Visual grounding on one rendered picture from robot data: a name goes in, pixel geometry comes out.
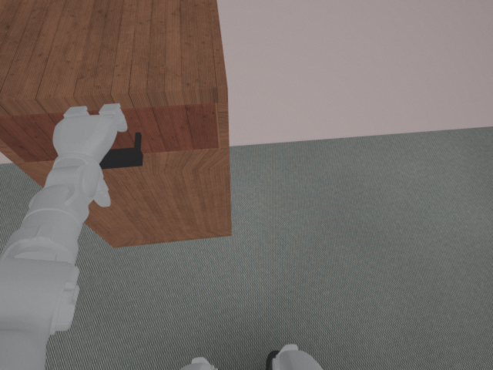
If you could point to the left robot upper arm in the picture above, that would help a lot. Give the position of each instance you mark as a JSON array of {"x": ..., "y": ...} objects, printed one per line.
[{"x": 37, "y": 298}]

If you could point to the handle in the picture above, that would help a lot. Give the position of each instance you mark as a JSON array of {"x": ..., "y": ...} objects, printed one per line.
[{"x": 126, "y": 157}]

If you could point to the right robot thigh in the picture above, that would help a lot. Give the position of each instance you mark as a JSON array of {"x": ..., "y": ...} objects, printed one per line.
[{"x": 295, "y": 360}]

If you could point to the drawer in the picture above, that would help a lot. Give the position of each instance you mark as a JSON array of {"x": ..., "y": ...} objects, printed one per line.
[{"x": 163, "y": 129}]

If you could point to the left robot shin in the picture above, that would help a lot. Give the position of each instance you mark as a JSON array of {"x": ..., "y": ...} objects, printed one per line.
[{"x": 199, "y": 359}]

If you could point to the cabinet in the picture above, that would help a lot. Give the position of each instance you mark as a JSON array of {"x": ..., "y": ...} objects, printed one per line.
[{"x": 57, "y": 54}]

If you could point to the robot left hand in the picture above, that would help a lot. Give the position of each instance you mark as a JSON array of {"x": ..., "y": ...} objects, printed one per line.
[{"x": 91, "y": 135}]

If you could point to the robot left forearm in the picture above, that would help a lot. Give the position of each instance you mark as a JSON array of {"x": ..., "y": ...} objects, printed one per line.
[{"x": 52, "y": 225}]

